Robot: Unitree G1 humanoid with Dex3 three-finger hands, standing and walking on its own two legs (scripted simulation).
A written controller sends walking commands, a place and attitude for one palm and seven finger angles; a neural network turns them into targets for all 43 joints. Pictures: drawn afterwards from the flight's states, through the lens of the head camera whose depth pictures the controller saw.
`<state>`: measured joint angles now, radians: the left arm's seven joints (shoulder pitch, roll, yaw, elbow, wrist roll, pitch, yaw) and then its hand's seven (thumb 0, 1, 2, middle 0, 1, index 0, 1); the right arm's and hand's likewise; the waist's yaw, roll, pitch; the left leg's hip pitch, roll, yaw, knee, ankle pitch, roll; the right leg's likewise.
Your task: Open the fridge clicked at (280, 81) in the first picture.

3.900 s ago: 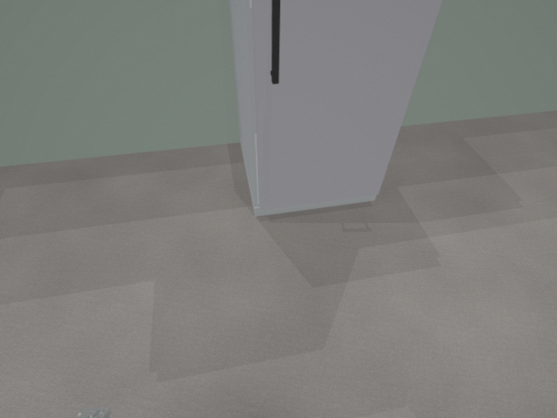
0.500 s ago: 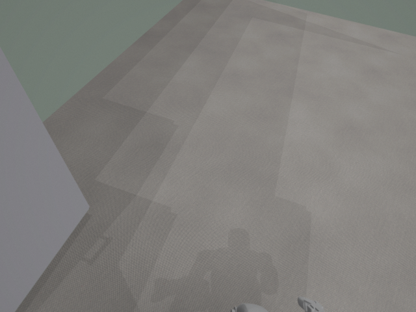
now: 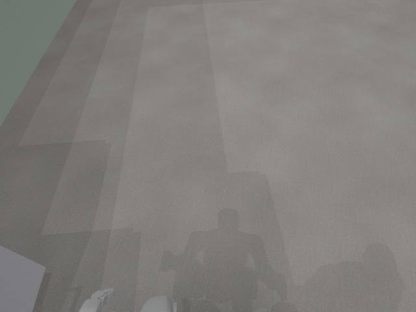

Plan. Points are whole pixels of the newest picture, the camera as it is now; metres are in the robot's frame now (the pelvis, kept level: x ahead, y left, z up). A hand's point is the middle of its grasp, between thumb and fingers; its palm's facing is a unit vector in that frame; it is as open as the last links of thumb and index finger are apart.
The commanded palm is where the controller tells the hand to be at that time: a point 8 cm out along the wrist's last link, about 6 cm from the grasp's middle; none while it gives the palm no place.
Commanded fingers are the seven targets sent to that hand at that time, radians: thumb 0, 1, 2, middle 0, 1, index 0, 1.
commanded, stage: walk to a spot facing it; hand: left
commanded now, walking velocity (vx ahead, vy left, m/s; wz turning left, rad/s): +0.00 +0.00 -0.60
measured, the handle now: out of the picture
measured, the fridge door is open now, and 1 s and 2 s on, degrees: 0 0 0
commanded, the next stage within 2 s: turn to face it in 1.30 s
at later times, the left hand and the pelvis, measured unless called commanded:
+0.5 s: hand out of the picture +0.13 +0.22 -0.16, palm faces -0.25 -0.95 -0.20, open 7.4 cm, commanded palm none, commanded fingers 0.00 0.90 0.90 -0.20 -0.30 -0.20 -0.30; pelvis +0.00 +0.04 +0.01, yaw -18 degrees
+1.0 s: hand (152, 296) +0.18 +0.14 -0.16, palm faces -0.51 -0.84 -0.21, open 7.4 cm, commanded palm none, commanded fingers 0.00 0.90 0.90 -0.20 -0.30 -0.20 -0.30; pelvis +0.02 +0.00 +0.01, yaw -35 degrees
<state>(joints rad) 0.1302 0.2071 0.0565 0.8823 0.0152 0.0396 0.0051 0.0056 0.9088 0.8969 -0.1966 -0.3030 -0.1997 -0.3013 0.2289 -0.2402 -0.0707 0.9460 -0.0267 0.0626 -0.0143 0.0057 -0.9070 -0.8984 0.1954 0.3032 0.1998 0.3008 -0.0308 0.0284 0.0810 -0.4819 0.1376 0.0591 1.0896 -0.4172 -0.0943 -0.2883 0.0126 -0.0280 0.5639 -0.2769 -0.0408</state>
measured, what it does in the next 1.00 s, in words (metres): steps on the spot, turning right: left foot, then right foot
